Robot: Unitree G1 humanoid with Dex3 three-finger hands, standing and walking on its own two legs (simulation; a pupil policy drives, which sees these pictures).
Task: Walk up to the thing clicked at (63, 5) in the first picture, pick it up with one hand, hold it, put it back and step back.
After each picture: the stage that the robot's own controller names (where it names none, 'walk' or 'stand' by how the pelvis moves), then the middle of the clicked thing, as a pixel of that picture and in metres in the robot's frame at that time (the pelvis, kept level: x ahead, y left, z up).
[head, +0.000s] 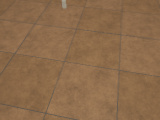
stand; (64, 4) +2.27 +0.27 -0.72
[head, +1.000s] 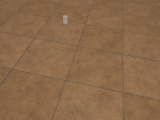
walk; (65, 19) +2.14 +0.15 -0.71
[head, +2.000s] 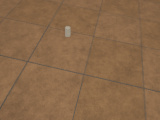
walk; (67, 31) +1.48 +0.10 -0.71
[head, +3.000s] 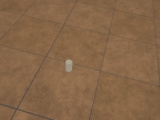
walk; (68, 65) +0.97 +0.09 -0.72
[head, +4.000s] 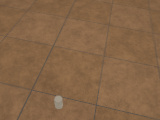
walk; (58, 102) +0.61 +0.15 -0.71
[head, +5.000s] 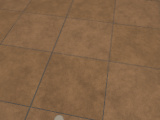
stand; out of the picture +0.40 +0.17 -0.69
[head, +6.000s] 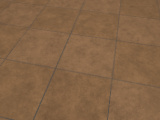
stand; out of the picture +0.34 +0.17 -0.72
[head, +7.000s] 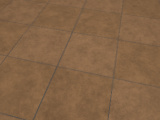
stand; out of the picture +0.34 +0.15 -0.73
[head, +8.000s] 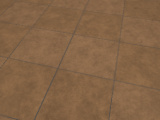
stand; out of the picture +0.34 +0.16 -0.73
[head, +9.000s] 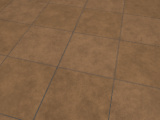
stand; out of the picture +0.33 +0.16 -0.73
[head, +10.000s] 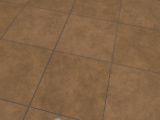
go down; out of the picture +0.35 +0.16 -0.71
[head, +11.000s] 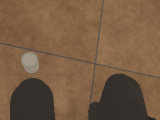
go down; (30, 63) +0.43 +0.18 -0.30
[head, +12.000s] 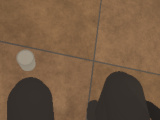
close in; (26, 61) +0.42 +0.18 -0.29
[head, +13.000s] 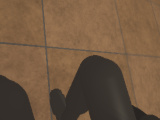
close in; out of the picture +0.42 +0.23 -0.23
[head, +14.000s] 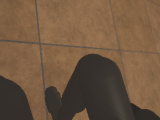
close; out of the picture +0.42 +0.24 -0.22
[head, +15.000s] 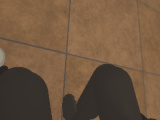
lift; out of the picture +0.36 +0.23 -0.18
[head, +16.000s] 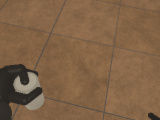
lift; (30, 92) +0.31 +0.17 -0.01
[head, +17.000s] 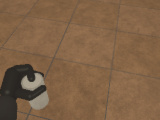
hold; (36, 91) +0.32 +0.17 +0.00
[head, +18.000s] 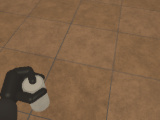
hold; (36, 94) +0.31 +0.17 +0.00
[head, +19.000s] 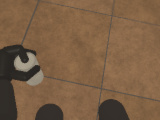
crouch; (30, 69) +0.39 +0.17 -0.08
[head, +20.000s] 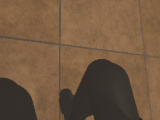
lower; out of the picture +0.42 +0.23 -0.23
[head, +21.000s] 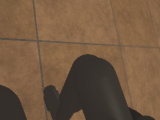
lower; out of the picture +0.43 +0.27 -0.23
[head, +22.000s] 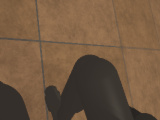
lower; out of the picture +0.43 +0.26 -0.23
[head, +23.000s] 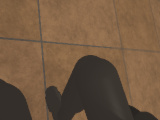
lower; out of the picture +0.43 +0.26 -0.23
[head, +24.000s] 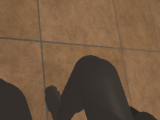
lower; out of the picture +0.42 +0.26 -0.23
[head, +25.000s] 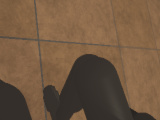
withdraw; out of the picture +0.41 +0.24 -0.23
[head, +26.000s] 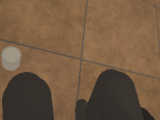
stand; (11, 59) +0.42 +0.21 -0.27
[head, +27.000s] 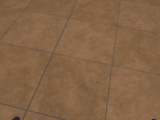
stand; out of the picture +0.36 +0.15 -0.63
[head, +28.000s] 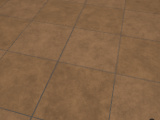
stand; out of the picture +0.36 +0.16 -0.67
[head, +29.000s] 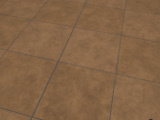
stand; out of the picture +0.35 +0.15 -0.67
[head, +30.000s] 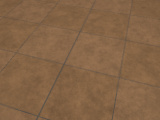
stand; out of the picture +0.37 +0.16 -0.72
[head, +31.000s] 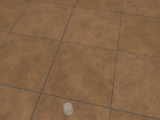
walk; (68, 108) +0.44 +0.13 -0.70
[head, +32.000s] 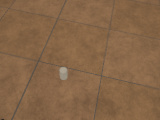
walk; (63, 73) +0.71 +0.13 -0.69
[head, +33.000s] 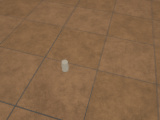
stand; (64, 65) +1.03 +0.16 -0.71
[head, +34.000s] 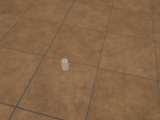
stand; (64, 64) +0.99 +0.17 -0.71
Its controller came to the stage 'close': yes
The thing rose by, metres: 0.71
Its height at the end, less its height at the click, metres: +0.00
